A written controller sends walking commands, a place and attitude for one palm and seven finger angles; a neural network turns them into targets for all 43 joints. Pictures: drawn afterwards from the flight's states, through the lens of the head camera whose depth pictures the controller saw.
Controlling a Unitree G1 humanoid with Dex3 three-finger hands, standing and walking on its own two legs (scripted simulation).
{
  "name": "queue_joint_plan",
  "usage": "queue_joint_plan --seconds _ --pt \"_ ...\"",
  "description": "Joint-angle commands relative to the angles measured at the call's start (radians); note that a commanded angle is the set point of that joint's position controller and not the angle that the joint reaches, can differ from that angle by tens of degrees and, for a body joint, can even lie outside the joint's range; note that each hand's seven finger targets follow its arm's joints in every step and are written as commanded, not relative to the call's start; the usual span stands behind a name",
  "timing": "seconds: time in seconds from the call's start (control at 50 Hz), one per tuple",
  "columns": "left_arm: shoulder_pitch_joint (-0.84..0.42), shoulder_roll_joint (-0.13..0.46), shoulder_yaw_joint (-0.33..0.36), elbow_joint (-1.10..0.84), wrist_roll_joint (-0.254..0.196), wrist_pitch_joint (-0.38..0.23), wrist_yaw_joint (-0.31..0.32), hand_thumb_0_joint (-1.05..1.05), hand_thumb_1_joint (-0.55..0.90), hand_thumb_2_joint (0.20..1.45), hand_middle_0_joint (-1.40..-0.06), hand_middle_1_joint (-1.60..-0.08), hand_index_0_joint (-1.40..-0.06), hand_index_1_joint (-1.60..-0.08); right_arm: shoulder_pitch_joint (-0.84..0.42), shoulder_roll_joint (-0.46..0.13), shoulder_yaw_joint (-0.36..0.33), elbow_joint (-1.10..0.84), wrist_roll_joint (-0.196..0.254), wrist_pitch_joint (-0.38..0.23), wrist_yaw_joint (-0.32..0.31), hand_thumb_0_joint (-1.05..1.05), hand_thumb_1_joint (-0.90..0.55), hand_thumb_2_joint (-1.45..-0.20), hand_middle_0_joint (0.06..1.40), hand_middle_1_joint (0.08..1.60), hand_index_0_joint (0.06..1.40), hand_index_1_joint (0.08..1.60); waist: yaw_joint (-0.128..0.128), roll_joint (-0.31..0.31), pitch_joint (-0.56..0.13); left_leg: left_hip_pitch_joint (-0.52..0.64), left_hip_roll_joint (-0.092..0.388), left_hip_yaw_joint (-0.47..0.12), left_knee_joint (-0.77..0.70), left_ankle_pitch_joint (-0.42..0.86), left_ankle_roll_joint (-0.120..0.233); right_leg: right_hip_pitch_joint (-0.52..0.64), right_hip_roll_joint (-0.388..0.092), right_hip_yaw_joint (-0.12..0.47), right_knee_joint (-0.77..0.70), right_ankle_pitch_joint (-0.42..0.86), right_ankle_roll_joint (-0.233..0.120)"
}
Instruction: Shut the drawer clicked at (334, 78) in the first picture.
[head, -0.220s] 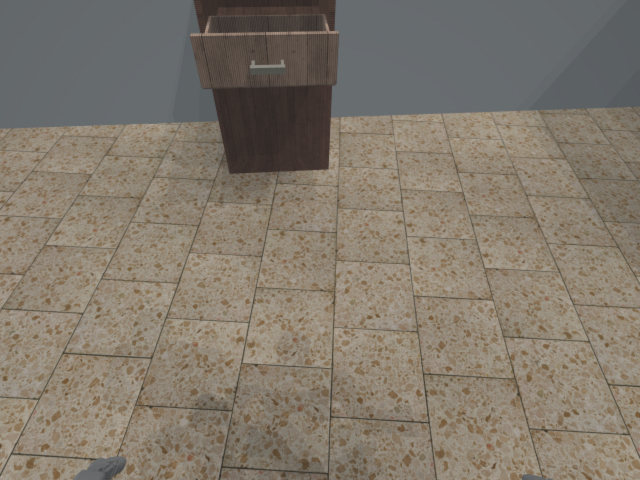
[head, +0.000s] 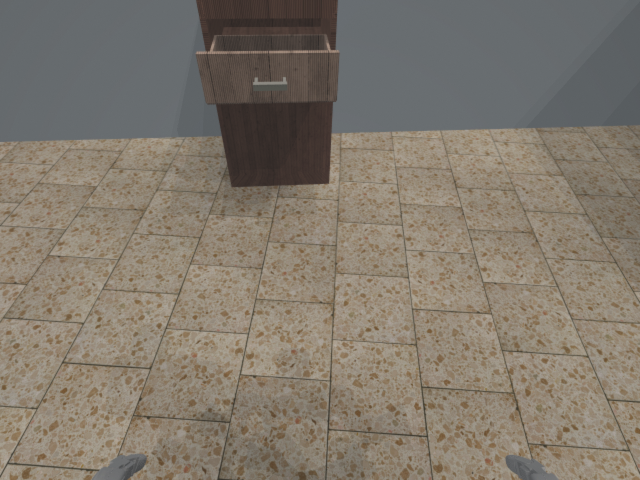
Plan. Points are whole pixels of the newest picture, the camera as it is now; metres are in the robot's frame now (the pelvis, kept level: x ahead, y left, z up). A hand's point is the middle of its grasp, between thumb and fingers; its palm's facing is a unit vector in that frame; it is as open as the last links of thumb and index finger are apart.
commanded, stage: stand and wait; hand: left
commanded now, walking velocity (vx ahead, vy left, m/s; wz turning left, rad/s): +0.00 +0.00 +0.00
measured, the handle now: (270, 83) +1.23 +0.24 -0.09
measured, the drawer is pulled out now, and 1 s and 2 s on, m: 0.30 0.30 0.30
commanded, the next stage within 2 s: look at it before walking up in 0.66 s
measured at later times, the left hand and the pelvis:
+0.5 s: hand out of the picture +0.04 +0.23 -0.15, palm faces -0.03 -0.94 -0.34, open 7.4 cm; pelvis -0.02 -0.01 +0.01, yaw +0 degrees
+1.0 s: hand out of the picture +0.05 +0.23 -0.15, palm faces -0.04 -0.94 -0.33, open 7.4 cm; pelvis -0.03 -0.01 +0.01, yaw -1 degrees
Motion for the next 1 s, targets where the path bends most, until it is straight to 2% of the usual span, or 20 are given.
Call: queue_joint_plan --seconds 0.0,0.3,0.36,0.62,0.98 --pt "-0.033 0.21 0.055 -0.064 0.003 -0.026 0.013 0.0 0.9 0.9 -0.2 -0.3 -0.2 -0.3 -0.029 -0.212 -0.048 -0.057 0.005 -0.025 -0.016 0.0 -0.9 -0.9 0.2 0.3 0.2 0.3 -0.008 0.005 -0.083 0.03 0.118 -0.077 -0.068 0.343 0.032 0.037 -0.091 0.059 -0.055 0.322 -0.048" --pt "-0.02 0.21 0.051 -0.006 -0.001 -0.029 0.007 0.0 0.9 0.9 -0.2 -0.3 -0.2 -0.3 -0.003 -0.212 -0.036 0.009 0.009 -0.02 -0.012 0.0 -0.9 -0.9 0.2 0.3 0.2 0.3 -0.007 0.001 -0.035 0.01 0.119 -0.087 -0.119 0.189 0.021 0.019 -0.096 0.094 -0.135 0.19 -0.051" --pt "-0.013 0.212 0.049 0.006 -0.002 -0.032 0.007 0.0 0.9 0.9 -0.2 -0.3 -0.2 -0.3 0.008 -0.213 -0.036 0.022 0.01 -0.02 -0.012 0.0 -0.9 -0.9 0.2 0.3 0.2 0.3 -0.007 -0.002 -0.054 0.023 0.123 -0.084 -0.117 0.197 0.02 0.027 -0.098 0.099 -0.14 0.201 -0.053" --pt "-0.011 0.208 0.047 0.029 0.0 -0.031 0.006 0.0 0.9 0.9 -0.2 -0.3 -0.2 -0.3 0.031 -0.212 -0.033 0.058 0.009 -0.02 -0.009 0.0 -0.9 -0.9 0.2 0.3 0.2 0.3 -0.008 -0.005 -0.022 0.001 0.125 -0.09 -0.146 0.133 0.016 -0.005 -0.093 0.112 -0.169 0.094 -0.05" --pt "-0.01 0.204 0.048 0.03 0.002 -0.035 0.007 0.0 0.9 0.9 -0.2 -0.3 -0.2 -0.3 0.025 -0.211 -0.036 0.061 0.011 -0.024 -0.008 0.0 -0.9 -0.9 0.2 0.3 0.2 0.3 -0.008 0.009 -0.04 0.024 0.134 -0.088 -0.15 0.184 0.015 0.006 -0.092 0.11 -0.162 0.171 -0.048"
